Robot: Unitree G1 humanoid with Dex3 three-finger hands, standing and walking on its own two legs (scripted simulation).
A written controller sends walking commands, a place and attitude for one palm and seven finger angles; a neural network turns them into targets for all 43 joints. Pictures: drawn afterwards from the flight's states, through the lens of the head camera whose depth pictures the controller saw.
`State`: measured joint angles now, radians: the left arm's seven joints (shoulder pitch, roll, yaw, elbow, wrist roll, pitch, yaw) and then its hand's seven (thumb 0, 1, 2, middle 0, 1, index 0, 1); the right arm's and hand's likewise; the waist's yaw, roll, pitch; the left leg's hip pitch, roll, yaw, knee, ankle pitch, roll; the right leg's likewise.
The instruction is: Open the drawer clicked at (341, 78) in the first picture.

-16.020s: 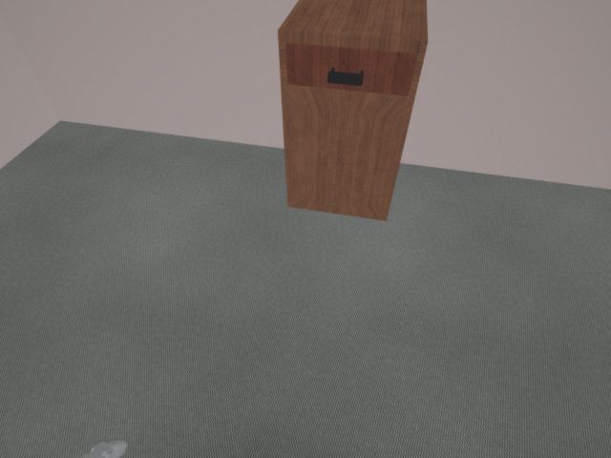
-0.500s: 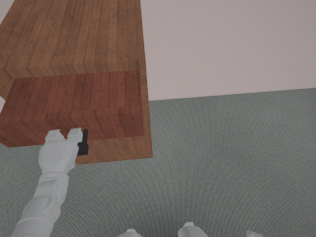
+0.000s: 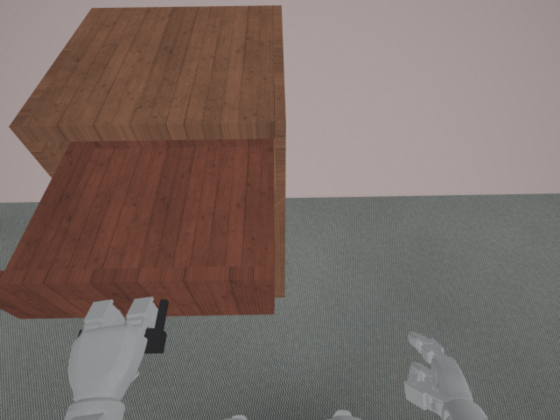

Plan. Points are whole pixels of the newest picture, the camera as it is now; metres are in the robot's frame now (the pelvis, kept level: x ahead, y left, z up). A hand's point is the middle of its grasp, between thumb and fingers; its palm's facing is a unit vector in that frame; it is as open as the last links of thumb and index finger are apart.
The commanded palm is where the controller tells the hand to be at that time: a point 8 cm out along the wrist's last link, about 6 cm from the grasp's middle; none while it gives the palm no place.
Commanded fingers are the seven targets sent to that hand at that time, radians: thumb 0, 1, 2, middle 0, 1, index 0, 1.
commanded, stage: pull the drawer open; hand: left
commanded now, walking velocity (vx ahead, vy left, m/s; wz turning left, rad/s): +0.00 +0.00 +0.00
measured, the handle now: (126, 324) +0.25 +0.25 -0.03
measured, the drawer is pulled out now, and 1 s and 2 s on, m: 0.27 0.30 0.30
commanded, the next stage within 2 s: open the thumb to release the handle in 0.42 s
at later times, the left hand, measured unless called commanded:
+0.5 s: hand (117, 394) +0.16 +0.23 -0.04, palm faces -0.11 -0.10 -0.99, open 6.3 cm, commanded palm +0.15 +0.24 +0.01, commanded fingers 0.00 0.90 0.90 -0.40 -1.35 -0.40 -1.35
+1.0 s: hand (116, 394) +0.16 +0.24 -0.04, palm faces -0.06 -0.07 -1.00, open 11.8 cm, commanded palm +0.15 +0.24 +0.01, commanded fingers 0.00 -0.50 0.30 -0.30 -1.20 -0.30 -1.20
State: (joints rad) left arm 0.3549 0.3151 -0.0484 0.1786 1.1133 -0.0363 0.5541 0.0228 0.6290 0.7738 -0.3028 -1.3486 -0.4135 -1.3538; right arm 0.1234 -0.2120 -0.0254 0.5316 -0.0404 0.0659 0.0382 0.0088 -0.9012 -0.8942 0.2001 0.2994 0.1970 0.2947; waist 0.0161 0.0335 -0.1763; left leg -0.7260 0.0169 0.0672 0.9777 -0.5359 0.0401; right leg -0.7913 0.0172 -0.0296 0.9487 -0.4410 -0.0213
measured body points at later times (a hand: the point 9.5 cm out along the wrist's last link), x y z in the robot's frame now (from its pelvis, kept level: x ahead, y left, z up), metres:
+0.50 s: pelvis +0.01 -0.01 -0.02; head +0.08 -0.02 +0.43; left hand +0.16 +0.24 +0.01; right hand +0.19 -0.24 -0.12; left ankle -0.04 +0.09 -0.68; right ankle +0.01 -0.11 -0.68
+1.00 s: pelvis -0.01 -0.02 -0.01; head +0.05 -0.04 +0.43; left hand +0.16 +0.24 +0.02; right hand +0.18 -0.25 -0.11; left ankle -0.04 +0.09 -0.68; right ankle +0.01 -0.11 -0.68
